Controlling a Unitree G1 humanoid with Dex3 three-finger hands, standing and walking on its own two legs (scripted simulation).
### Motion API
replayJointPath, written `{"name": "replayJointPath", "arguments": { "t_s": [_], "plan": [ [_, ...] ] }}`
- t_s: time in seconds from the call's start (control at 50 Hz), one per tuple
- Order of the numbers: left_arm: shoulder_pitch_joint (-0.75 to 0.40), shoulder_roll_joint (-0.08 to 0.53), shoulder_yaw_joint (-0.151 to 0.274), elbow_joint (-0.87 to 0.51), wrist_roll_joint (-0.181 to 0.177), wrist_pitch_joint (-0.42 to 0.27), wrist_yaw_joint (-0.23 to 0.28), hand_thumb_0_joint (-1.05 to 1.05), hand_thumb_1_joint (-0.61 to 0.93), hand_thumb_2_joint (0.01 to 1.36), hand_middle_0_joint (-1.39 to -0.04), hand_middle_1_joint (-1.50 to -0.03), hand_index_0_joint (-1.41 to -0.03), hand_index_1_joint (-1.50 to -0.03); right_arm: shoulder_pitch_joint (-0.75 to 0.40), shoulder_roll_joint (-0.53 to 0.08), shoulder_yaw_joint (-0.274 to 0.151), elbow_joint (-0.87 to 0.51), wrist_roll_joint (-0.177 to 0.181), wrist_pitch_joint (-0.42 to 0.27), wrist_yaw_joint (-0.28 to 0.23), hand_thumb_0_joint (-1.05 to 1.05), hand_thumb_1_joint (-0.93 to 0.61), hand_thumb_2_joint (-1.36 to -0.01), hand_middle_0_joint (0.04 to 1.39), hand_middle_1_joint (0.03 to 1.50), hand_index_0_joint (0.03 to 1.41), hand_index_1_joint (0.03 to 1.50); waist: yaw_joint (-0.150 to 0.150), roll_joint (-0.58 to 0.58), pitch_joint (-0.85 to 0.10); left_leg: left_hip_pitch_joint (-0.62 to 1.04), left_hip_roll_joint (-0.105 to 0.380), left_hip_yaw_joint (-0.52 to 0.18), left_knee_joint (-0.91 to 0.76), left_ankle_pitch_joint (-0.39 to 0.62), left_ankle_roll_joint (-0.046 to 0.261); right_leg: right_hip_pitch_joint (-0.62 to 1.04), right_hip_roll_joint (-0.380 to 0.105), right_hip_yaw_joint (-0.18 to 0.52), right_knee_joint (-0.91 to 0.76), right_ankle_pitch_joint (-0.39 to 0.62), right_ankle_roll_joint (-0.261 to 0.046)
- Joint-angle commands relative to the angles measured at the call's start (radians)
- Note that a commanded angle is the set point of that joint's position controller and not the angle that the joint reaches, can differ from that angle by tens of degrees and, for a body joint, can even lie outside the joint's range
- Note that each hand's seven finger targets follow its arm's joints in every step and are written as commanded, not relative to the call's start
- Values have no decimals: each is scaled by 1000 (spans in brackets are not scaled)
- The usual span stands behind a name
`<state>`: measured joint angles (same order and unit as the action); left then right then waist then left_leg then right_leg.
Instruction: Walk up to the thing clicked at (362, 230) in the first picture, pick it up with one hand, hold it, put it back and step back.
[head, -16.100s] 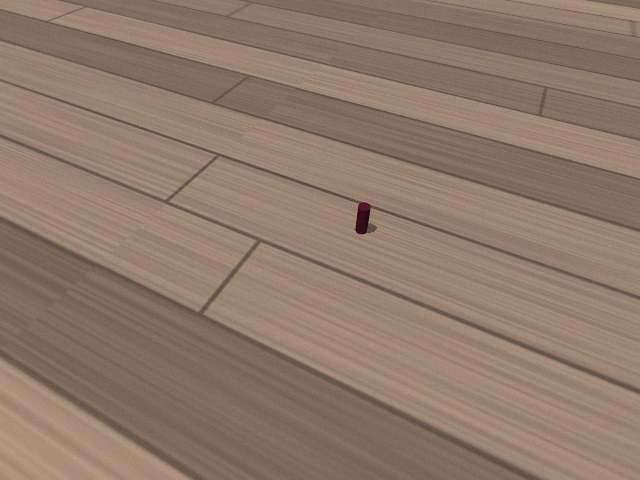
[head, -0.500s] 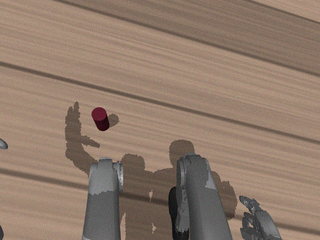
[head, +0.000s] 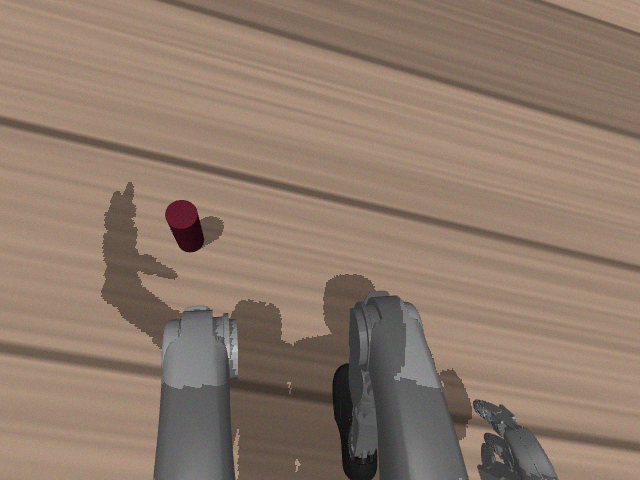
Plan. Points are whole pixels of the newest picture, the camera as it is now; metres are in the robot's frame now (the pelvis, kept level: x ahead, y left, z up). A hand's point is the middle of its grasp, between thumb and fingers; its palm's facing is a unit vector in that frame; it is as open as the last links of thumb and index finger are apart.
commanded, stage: go down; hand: left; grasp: from the side
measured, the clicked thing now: (186, 228) +0.50 +0.17 -0.32
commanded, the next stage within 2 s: approach in 0.28 s
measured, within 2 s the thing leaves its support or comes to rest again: neither
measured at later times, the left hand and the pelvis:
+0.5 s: hand out of the picture +0.44 +0.37 -0.01, palm faces +0.03 -1.00 -0.07, open 17.1 cm; pelvis +0.00 +0.01 -0.01, yaw -1 degrees
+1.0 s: hand (109, 229) +0.46 +0.27 -0.22, palm faces -0.04 -1.00 +0.03, open 17.0 cm; pelvis -0.01 +0.02 -0.08, yaw -7 degrees
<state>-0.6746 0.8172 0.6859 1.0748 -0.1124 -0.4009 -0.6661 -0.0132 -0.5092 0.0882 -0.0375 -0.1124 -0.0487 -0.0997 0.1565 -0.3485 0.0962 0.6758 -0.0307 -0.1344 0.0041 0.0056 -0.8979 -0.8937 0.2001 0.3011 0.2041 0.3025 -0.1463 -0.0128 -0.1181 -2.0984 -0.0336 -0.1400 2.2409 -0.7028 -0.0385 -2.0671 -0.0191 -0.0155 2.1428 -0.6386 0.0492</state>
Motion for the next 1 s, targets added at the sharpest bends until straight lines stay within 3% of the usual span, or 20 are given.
{"name": "replayJointPath", "arguments": {
  "t_s": [0.0,0.1,0.2,0.24,0.32,0.34,0.36,0.38,0.44,0.46,0.52,0.54,0.56,0.6,0.7,0.74,0.8,0.86,0.96,0.98],
  "plan": [
    [-269,388,51,-194,-40,-63,-5,0,-498,94,-41,-113,-44,-103,127,-239,-77,-53,0,-17,-15,0,-891,-899,200,299,200,299,20,263,-595,428,21,88,-299,133,62,310,11,-79,-192,96,-88],
    [-239,409,71,-171,-35,-59,-7,0,-478,103,-40,-118,-42,-107,129,-247,-79,-56,1,-14,-14,0,-883,-897,200,299,200,299,25,256,-592,424,21,86,-298,133,60,301,12,-83,-185,95,-88],
    [-295,407,55,-210,-43,-64,-17,0,-465,100,-42,-111,-43,-102,123,-251,-74,-64,0,-13,-13,0,-883,-897,200,299,200,299,5,265,-606,427,23,77,-286,137,61,293,13,-86,-175,99,-88],
    [-262,424,78,-185,-46,-62,-21,0,-470,97,-43,-115,-45,-105,133,-255,-71,-55,-3,-12,-13,0,-883,-897,200,299,200,299,15,295,-595,442,24,79,-282,174,56,283,11,-87,-162,125,-91],
    [-272,418,67,-173,-39,-63,-26,0,-458,94,-44,-114,-47,-102,128,-258,-69,-61,-2,-10,-11,0,-882,-897,200,299,200,299,4,294,-575,444,23,61,-288,154,55,253,10,-94,-156,110,-91],
    [-319,411,45,-221,-42,-69,-30,0,-459,102,-42,-118,-45,-107,122,-257,-69,-68,-2,-10,-10,0,-882,-897,200,299,200,299,4,298,-590,448,24,64,-287,141,56,255,11,-91,-162,99,-91],
    [-274,426,65,-171,-41,-66,-29,0,-446,159,-59,-167,-42,-176,125,-258,-68,-64,-2,-8,-11,0,-896,-900,200,300,200,300,9,292,-576,437,24,66,-288,136,57,263,11,-91,-162,92,-90],
    [-268,431,76,-169,-41,-69,-28,0,-477,79,-67,-87,-51,-96,127,-262,-65,-61,-4,-8,-10,0,-868,-891,199,300,199,300,4,281,-565,424,23,63,-278,143,58,256,11,-95,-158,101,-89],
    [-244,369,59,-88,-64,-86,-40,0,-470,44,-59,-90,-47,-92,118,-262,-49,-63,-8,-10,-6,0,-875,-894,199,300,199,300,-25,231,-504,375,24,60,-245,150,62,240,16,-103,-145,110,-87],
    [-277,332,28,-106,-77,-100,-49,0,-461,40,-63,-93,-51,-95,105,-262,-45,-68,-10,-14,-4,0,-877,-894,199,300,199,300,-39,233,-504,373,26,55,-232,152,60,227,17,-105,-139,113,-87],
    [-269,318,16,-28,-86,-140,-55,0,-443,31,-64,-90,-54,-89,88,-274,-30,-75,-17,-23,1,0,-876,-892,199,300,199,300,-56,221,-445,340,28,44,-212,107,60,188,20,-117,-122,77,-85],
    [-338,274,-39,-80,-90,-163,-59,0,-436,33,-61,-90,-53,-88,79,-262,-17,-88,-22,-29,6,0,-876,-892,199,300,199,300,-74,224,-464,335,29,45,-195,110,61,201,24,-121,-118,85,-83],
    [-280,309,2,18,-86,-169,-52,0,-438,32,-60,-90,-51,-88,82,-276,-18,-80,-25,-27,7,0,-875,-892,199,300,199,300,-68,200,-448,324,28,41,-189,89,61,188,24,-123,-114,66,-83],
    [-324,289,-36,6,-91,-205,-42,0,-451,31,-61,-91,-53,-88,77,-270,7,-90,-36,-27,14,0,-874,-892,199,300,199,300,-81,199,-442,288,28,46,-161,98,60,215,29,-130,-100,77,-80],
    [-301,328,-15,75,-72,-289,12,0,-403,59,-46,-88,-39,-85,35,-309,47,-108,-71,-3,31,0,-873,-892,199,300,199,300,-71,259,-438,346,37,15,-121,164,38,194,29,-157,-24,126,-83],
    [-310,378,7,86,-54,-331,38,0,-423,55,-50,-87,-42,-85,39,-318,68,-89,-93,14,38,0,-881,-895,199,300,199,300,-84,308,-454,370,40,14,-100,188,33,209,33,-162,-5,140,-83],
    [-364,369,-15,22,-47,-399,71,0,-403,79,-41,-86,-27,-89,-5,-324,101,-115,-124,27,46,0,-890,-899,199,300,199,300,-112,350,-484,377,47,13,-61,214,29,253,37,-170,18,176,-77],
    [-349,408,-3,51,-27,-452,107,0,-400,65,-49,-93,-38,-92,-39,-343,132,-113,-156,45,51,0,-905,-902,199,300,199,300,-129,396,-469,407,54,-2,-38,227,20,246,44,-187,40,186,-75],
    [-294,315,-76,173,-9,-513,155,0,-438,62,-53,-104,-45,-100,-97,-368,180,-109,-198,72,56,0,-915,-903,199,300,199,300,-184,416,-350,400,64,-37,-15,213,7,204,51,-228,66,185,-75],
    [-288,311,-84,188,-9,-525,164,0,-515,8,-59,-81,-57,-72,-100,-369,189,-109,-205,76,59,0,-922,-904,199,300,199,300,-188,407,-337,390,65,-42,-3,211,9,206,56,-232,68,186,-73]
  ]
}}
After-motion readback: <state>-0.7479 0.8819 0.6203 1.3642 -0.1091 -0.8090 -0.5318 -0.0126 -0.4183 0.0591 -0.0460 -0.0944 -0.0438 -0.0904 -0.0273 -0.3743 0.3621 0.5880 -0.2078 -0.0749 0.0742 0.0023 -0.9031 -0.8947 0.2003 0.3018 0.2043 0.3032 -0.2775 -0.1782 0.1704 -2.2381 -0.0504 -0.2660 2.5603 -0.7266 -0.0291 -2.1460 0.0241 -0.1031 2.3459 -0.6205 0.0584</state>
